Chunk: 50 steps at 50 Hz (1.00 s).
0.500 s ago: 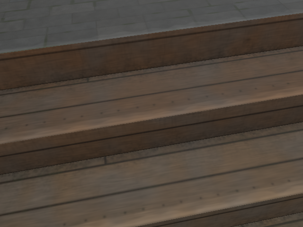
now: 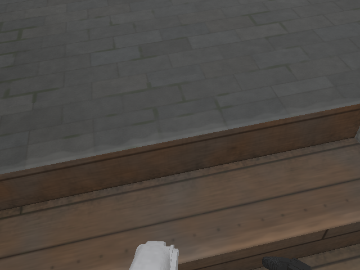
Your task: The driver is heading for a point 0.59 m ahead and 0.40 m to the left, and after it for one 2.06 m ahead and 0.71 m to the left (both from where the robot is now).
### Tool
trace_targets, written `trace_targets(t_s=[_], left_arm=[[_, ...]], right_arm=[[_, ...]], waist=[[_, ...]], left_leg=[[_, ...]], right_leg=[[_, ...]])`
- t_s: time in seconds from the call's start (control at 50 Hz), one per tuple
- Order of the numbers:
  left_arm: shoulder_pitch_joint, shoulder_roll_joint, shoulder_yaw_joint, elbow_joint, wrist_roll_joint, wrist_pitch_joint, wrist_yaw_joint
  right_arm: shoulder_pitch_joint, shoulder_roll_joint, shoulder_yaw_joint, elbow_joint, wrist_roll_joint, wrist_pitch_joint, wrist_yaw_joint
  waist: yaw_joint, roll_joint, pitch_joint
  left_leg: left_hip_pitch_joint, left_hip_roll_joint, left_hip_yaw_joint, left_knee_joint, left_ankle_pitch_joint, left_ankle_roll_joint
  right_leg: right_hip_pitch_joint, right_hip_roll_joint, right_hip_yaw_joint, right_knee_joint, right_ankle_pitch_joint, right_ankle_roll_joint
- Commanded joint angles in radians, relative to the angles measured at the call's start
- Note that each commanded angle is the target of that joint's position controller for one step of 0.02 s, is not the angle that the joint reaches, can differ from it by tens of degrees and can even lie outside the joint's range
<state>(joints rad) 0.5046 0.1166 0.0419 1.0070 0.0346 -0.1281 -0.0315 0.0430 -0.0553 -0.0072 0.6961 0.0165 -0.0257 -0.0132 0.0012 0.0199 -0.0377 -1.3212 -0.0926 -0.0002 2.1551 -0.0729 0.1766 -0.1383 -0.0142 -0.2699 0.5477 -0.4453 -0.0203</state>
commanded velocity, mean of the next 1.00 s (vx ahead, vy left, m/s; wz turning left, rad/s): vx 0.99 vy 0.00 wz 0.83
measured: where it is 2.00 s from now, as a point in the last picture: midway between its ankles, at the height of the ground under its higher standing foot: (83, 61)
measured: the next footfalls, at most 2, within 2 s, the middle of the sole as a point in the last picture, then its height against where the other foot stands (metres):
left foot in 0.18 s outside the picture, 0.16 m higher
right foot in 0.54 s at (244, 188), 0.17 m higher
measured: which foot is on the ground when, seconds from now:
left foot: up 0.00-0.16, down 0.18-0.54, up 0.56-0.96, down 0.98-1.00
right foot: down 0.00-0.14, up 0.16-0.52, down 0.54-0.98, up 1.00-1.00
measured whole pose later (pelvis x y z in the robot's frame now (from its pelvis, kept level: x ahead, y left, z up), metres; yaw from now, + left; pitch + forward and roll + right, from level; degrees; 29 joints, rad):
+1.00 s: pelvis +0.76 +0.12 +0.36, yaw +49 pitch +4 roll +3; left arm 0.60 0.15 0.04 0.98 -0.03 -0.11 0.00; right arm -0.07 -0.14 0.02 0.50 -0.01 0.03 0.03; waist 0.04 0.01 0.02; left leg -0.94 -0.12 0.16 1.34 -0.53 0.18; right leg 0.11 -0.19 -0.23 0.58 -0.11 0.00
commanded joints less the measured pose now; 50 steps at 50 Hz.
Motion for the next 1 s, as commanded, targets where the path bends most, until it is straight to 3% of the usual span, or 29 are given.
trace_targets(t_s=[0.02, 0.06, 0.08, 0.12, 0.16, 0.18, 0.2, 0.22, 0.24, 0.26, 0.3, 0.36, 0.44, 0.46, 0.5, 0.52, 0.54, 0.56, 0.58, 0.6, 0.64, 0.68, 0.74, 0.82, 0.88, 0.92, 0.96, 0.98, 1.0], left_arm=[[-0.006, 0.057, -0.009, 0.007, -0.012, -0.003, 0.02], [0.07, 0.106, -0.025, 0.016, -0.044, 0.005, 0.06], [-0.002, 0.126, -0.027, -0.031, -0.069, 0.003, 0.084], [-0.156, 0.314, 0.016, -0.124, -0.099, -0.024, 0.131], [-0.378, 0.366, 0.046, -0.238, -0.111, -0.024, 0.118], [-0.464, 0.294, 0.049, -0.286, -0.117, -0.006, 0.081], [-0.574, 0.064, -0.008, -0.344, -0.051, 0.012, 0.028], [-0.457, -0.045, -0.052, -0.49, 0.012, -0.014, 0.008], [-0.373, -0.067, -0.061, -0.562, 0.056, -0.028, -0.015], [-0.383, -0.027, -0.066, -0.575, 0.07, -0.027, -0.017], [-0.456, -0.034, -0.098, -0.599, 0.094, 0.006, 0.007], [-0.658, -0.005, -0.109, -0.654, 0.064, 0.052, 0.056], [-0.949, -0.047, -0.137, -0.851, 0.041, 0.032, 0.067], [-0.848, -0.049, -0.146, -0.819, 0.036, 0.045, 0.05], [-0.398, 0.053, -0.056, -0.632, -0.037, 0.056, 0.054], [-0.112, 0.152, 0.003, -0.571, -0.061, 0.069, 0.08], [0.062, 0.264, 0.046, -0.468, -0.044, 0.052, 0.09], [-0.003, 0.31, 0.057, -0.413, -0.011, 0.055, 0.098], [-0.233, 0.283, 0.047, -0.45, 0.023, 0.053, 0.105], [-0.345, 0.102, 0.01, -0.433, 0.0, 0.047, 0.093], [-0.356, 0.0, -0.014, -0.299, -0.001, 0.014, 0.066], [-0.254, -0.012, -0.009, -0.168, 0.009, 0.0, 0.044], [-0.233, 0.067, -0.004, -0.128, 0.013, -0.023, 0.04], [-0.102, 0.161, 0.012, -0.052, 0.011, -0.044, 0.034], [0.087, 0.18, 0.015, 0.007, -0.013, -0.009, 0.049], [0.103, 0.229, 0.008, -0.049, -0.082, -0.002, 0.086], [0.04, 0.52, 0.083, -0.134, -0.082, -0.009, 0.067], [-0.046, 0.527, 0.101, -0.2, -0.085, -0.013, 0.041], [-0.124, 0.331, 0.075, -0.312, -0.07, -0.024, -0.007]], right_arm=[[-0.199, 0.021, 0.034, -0.119, 0.024, 0.03, -0.014], [-0.224, -0.047, 0.027, -0.11, 0.032, 0.052, -0.013], [-0.03, -0.1, 0.006, -0.039, 0.046, 0.052, -0.015], [0.271, -0.205, -0.026, 0.028, 0.046, 0.078, -0.032], [0.598, -0.343, -0.091, 0.117, 0.0, 0.087, -0.041], [0.581, -0.339, -0.111, 0.102, 0.01, 0.066, -0.037], [0.312, -0.205, -0.093, 0.117, 0.015, 0.053, -0.017], [0.142, -0.168, -0.05, 0.035, 0.004, 0.015, 0.006], [0.079, -0.135, -0.035, 0.018, -0.028, 0.014, -0.004], [0.14, -0.13, -0.041, 0.045, -0.038, 0.003, -0.013], [0.263, -0.188, -0.052, 0.113, -0.05, -0.046, -0.01], [0.306, -0.239, -0.048, 0.133, -0.046, -0.101, 0.0], [0.529, -0.299, -0.087, 0.214, -0.047, -0.109, -0.029], [0.428, -0.325, -0.097, 0.16, -0.023, -0.082, -0.037], [0.291, -0.428, -0.134, 0.069, 0.004, -0.095, -0.011], [0.13, -0.518, -0.171, 0.022, 0.004, -0.122, 0.011], [0.003, -0.421, -0.166, -0.011, -0.011, -0.16, 0.035], [-0.124, -0.203, -0.111, -0.075, -0.058, -0.167, 0.054], [0.104, -0.147, -0.097, -0.142, -0.048, -0.161, 0.059], [0.12, -0.162, -0.088, -0.135, -0.082, -0.124, 0.055], [0.075, -0.102, -0.054, -0.18, -0.104, -0.06, 0.049], [0.088, -0.044, -0.024, -0.188, -0.071, -0.016, 0.06], [-0.044, -0.079, -0.017, -0.259, -0.031, 0.031, 0.042], [-0.267, -0.082, -0.021, -0.33, -0.056, 0.07, -0.011], [-0.336, -0.093, 0.011, -0.366, -0.044, 0.071, 0.025], [-0.143, -0.132, 0.004, -0.267, 0.005, 0.061, 0.073], [0.206, -0.213, -0.046, -0.215, -0.005, 0.063, 0.042], [0.3, -0.319, -0.087, -0.196, -0.035, 0.048, 0.039], [0.296, -0.436, -0.127, -0.153, -0.051, 0.031, 0.026]], waist=[[-0.059, -0.02, 0.143], [-0.057, -0.037, 0.114], [-0.153, -0.043, 0.029], [-0.323, -0.201, -0.195], [-0.424, -0.223, -0.312], [-0.414, -0.096, -0.267], [-0.295, 0.156, -0.007], [-0.056, 0.206, 0.042], [0.058, 0.114, -0.096], [0.061, -0.044, 0.029], [0.074, -0.203, 0.185], [0.011, -0.174, 0.292], [-0.09, -0.085, 0.172], [-0.042, -0.136, 0.021], [0.119, -0.024, -0.323], [0.357, 0.021, -0.472], [0.416, -0.092, -0.502], [0.332, -0.38, -0.338], [0.074, -0.403, -0.318], [0.004, -0.233, -0.269], [-0.061, -0.063, -0.073], [-0.089, -0.026, -0.015], [-0.107, -0.004, 0.187], [-0.063, -0.052, 0.234], [-0.036, -0.018, 0.196], [-0.075, -0.025, -0.053], [-0.257, -0.276, -0.278], [-0.311, -0.295, -0.351], [-0.23, 0.026, -0.385]], left_leg=[[0.032, -0.025, 0.093, -0.181, -0.047, 0.051], [0.131, -0.049, 0.276, -0.329, -0.169, 0.049], [0.415, -0.088, 0.373, -0.435, -0.169, 0.064], [0.84, -0.064, 0.395, -0.632, -0.192, 0.055], [1.148, -0.04, 0.184, -0.935, -0.385, 0.078], [1.193, 0.004, 0.018, -1.288, -0.361, 0.172], [1.121, -0.044, -0.156, -1.459, -0.24, 0.257], [1.032, -0.041, -0.495, -1.452, 0.3, 0.265], [1.038, 0.101, -0.914, -1.769, -0.256, 0.298], [0.966, 0.163, -1.009, -1.929, -0.607, 0.272], [0.869, 0.123, -0.829, -1.89, -0.512, 0.176], [0.745, 0.086, -0.636, -1.894, -0.21, 0.127], [0.946, 0.107, -0.54, -2.005, 0.003, 0.136], [0.822, 0.09, -0.374, -2.111, 0.198, 0.127], [0.736, 0.097, -0.334, -1.71, 1.211, 0.081], [0.772, 0.099, -0.382, -1.4, 1.493, 0.04], [0.741, -0.016, -0.314, -1.063, 1.161, -0.018], [0.571, -0.163, -0.24, -0.699, 0.036, -0.06], [0.402, -0.11, -0.267, -0.373, -0.056, -0.076], [0.424, 0.0, -0.157, -0.322, 0.056, -0.058], [0.336, 0.066, -0.13, -0.144, 0.065, -0.019], [0.206, 0.071, -0.167, 0.011, -0.013, 0.0], [0.067, 0.095, -0.169, -0.062, -0.193, -0.046], [-0.079, 0.039, -0.026, 0.021, -0.37, 0.01], [0.116, 0.093, 0.198, -0.492, -0.405, 0.045], [0.891, -0.069, 0.323, -0.785, -0.302, 0.027], [1.114, -0.134, 0.211, -0.929, -0.548, 0.025], [1.288, -0.092, -0.012, -1.106, -0.541, 0.048], [1.488, 0.189, -0.638, -1.509, -0.681, 0.145]], right_leg=[[-0.154, -0.136, -0.034, -0.412, 0.536, 0.148], [-0.065, -0.136, -0.119, -0.484, 1.021, 0.123], [-0.112, -0.114, -0.206, -0.384, 1.494, 0.147], [-0.08, -0.191, -0.15, -0.118, 2.138, 0.055], [-0.043, -0.258, -0.039, 0.388, 2.153, -0.013], [-0.11, -0.164, -0.006, 0.841, 1.523, -0.031], [-0.553, 0.016, 0.115, 1.295, 0.315, -0.036], [-0.777, 0.106, 0.312, 1.606, 0.23, -0.003], [-0.853, 0.12, 0.404, 1.725, 0.258, -0.014], [-0.994, 0.084, 0.403, 1.817, 0.231, -0.018], [-1.138, 0.005, 0.416, 1.782, 0.243, -0.022], [-1.188, -0.043, 0.296, 1.688, 0.012, 0.012], [-1.149, -0.1, 0.376, 1.265, -0.297, -0.08], [-0.667, -0.091, 0.231, 0.88, -0.087, -0.077], [0.095, 0.024, 0.185, 0.814, 0.038, -0.085], [0.298, 0.026, 0.234, 0.65, 0.083, -0.067], [0.418, 0.0, 0.297, 0.416, 0.035, -0.043], [0.283, -0.165, 0.672, 0.056, 0.044, -0.08], [0.2, -0.409, 1.11, -0.116, 0.041, -0.188], [0.079, -0.389, 1.086, -0.099, -0.356, -0.197], [-0.178, -0.36, 0.865, -0.088, -0.405, -0.15], [-0.164, -0.313, 0.584, -0.091, -0.104, -0.067], [-0.233, -0.37, 0.333, -0.273, 0.064, -0.017], [-0.059, -0.293, 0.092, -0.406, 0.391, -0.017], [0.019, -0.213, -0.05, -0.543, 0.587, -0.027], [-0.117, -0.224, -0.052, -0.458, 1.572, -0.095], [0.106, -0.339, 0.038, 0.007, 2.328, -0.152], [0.013, -0.299, 0.116, 0.348, 2.118, -0.133], [-0.43, -0.016, 0.185, 0.918, 0.747, -0.043]])
Keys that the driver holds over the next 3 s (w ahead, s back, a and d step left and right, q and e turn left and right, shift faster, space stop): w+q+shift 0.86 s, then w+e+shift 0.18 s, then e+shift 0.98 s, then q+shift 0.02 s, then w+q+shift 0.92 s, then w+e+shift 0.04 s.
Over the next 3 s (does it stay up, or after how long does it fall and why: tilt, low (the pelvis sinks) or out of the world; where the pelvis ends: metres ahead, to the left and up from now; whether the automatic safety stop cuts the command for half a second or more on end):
stays up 1.68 0.59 0.50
